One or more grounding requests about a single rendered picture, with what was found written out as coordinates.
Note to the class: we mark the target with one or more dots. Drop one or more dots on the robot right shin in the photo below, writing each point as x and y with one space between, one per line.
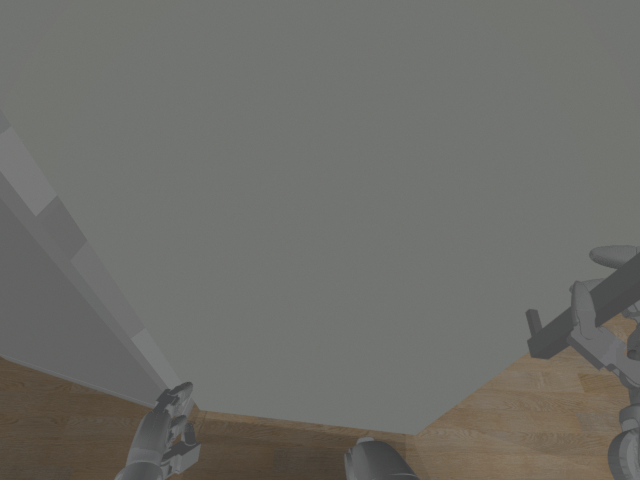
364 439

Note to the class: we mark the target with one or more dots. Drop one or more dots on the robot right thigh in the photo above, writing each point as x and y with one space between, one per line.
376 460

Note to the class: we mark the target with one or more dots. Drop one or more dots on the handle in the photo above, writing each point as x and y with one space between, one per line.
613 295

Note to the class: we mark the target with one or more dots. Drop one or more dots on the right robot forearm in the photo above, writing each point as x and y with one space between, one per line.
624 450

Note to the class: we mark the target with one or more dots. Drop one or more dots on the robot right hand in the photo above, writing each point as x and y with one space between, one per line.
600 346

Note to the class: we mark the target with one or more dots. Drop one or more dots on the robot left hand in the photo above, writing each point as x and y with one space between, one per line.
156 432

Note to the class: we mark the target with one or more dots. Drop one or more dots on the fridge door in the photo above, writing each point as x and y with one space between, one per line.
335 211

